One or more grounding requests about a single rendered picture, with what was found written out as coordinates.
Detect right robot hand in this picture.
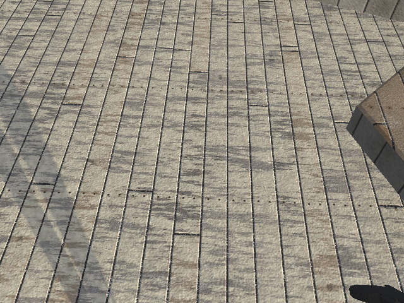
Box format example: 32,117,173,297
349,285,404,303

